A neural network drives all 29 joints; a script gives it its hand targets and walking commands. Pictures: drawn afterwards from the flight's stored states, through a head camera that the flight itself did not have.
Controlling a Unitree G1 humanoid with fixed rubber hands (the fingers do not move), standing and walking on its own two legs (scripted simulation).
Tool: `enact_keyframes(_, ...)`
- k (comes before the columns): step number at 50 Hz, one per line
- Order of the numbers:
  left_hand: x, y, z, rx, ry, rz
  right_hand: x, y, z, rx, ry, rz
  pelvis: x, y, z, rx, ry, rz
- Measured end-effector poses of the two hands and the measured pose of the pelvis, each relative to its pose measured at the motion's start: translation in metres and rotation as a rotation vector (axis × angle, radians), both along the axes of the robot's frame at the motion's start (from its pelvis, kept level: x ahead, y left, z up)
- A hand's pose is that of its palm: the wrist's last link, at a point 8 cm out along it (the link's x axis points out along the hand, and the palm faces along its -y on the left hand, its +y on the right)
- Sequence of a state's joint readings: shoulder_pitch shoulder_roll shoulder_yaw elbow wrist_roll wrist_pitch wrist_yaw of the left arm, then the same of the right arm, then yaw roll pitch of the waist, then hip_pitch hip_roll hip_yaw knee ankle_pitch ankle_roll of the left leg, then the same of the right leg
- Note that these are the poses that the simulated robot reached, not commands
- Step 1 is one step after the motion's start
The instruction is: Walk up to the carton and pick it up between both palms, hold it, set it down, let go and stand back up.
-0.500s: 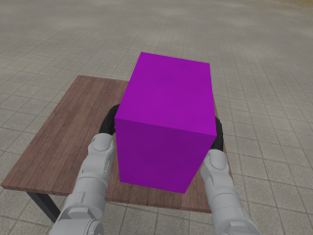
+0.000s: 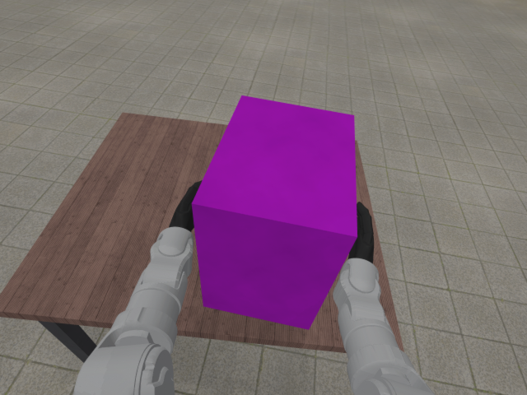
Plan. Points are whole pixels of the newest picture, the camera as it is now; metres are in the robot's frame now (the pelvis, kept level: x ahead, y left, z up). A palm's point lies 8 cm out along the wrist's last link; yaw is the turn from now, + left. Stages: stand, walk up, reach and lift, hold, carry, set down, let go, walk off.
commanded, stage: set down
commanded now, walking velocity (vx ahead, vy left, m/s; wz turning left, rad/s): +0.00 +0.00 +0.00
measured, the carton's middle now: (275, 214) +0.43 -0.01 +0.04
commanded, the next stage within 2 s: none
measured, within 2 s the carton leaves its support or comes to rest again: rests again in 1.64 s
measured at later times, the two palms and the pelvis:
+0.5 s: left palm (186, 226) +0.41 +0.14 +0.01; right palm (348, 254) +0.37 -0.14 +0.02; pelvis +0.01 +0.01 +0.00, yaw +0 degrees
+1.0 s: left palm (187, 243) +0.41 +0.15 -0.05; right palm (337, 266) +0.38 -0.14 -0.04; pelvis +0.00 +0.01 -0.03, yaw +0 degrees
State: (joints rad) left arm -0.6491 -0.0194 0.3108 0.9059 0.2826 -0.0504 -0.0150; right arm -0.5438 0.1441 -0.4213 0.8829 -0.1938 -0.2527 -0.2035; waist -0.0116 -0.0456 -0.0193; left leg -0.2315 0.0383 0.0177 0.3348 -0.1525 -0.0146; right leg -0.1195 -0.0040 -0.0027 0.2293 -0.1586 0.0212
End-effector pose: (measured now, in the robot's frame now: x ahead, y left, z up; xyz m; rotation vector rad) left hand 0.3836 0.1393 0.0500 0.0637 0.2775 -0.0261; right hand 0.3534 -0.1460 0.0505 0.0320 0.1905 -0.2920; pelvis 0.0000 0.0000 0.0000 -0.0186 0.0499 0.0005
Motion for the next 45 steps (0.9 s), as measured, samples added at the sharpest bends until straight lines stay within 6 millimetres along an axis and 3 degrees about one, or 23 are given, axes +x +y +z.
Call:
enact_keyframes(16, 0.017, 0.007, -0.018, -0.009, 0.014, -0.014, 0.014, 0.008, -0.012, -0.022, 0.016, -0.009, -0.001, 0.004, -0.002, -0.003, 0.107, 0.007)
enact_keyframes(45, 0.028, 0.007, -0.095, 0.009, 0.083, -0.034, 0.023, 0.007, -0.083, -0.018, 0.088, -0.01, 0.008, 0.008, -0.02, -0.033, 0.355, 0.016)
